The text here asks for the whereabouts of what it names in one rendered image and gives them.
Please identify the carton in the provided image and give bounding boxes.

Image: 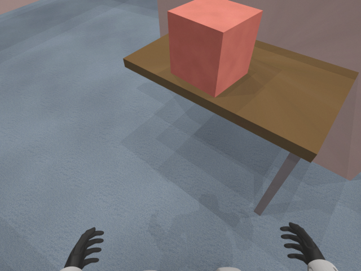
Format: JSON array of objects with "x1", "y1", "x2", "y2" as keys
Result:
[{"x1": 168, "y1": 0, "x2": 263, "y2": 98}]

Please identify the table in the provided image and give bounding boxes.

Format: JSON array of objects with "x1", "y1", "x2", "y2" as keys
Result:
[{"x1": 123, "y1": 34, "x2": 359, "y2": 216}]

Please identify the left robot hand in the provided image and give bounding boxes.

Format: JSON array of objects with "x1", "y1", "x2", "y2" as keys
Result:
[{"x1": 64, "y1": 227, "x2": 104, "y2": 270}]

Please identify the robot right forearm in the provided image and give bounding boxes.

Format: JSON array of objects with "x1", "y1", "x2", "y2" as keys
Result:
[{"x1": 307, "y1": 259, "x2": 338, "y2": 271}]

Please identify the right robot hand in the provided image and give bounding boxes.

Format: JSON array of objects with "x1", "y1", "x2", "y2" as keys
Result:
[{"x1": 280, "y1": 222, "x2": 325, "y2": 265}]

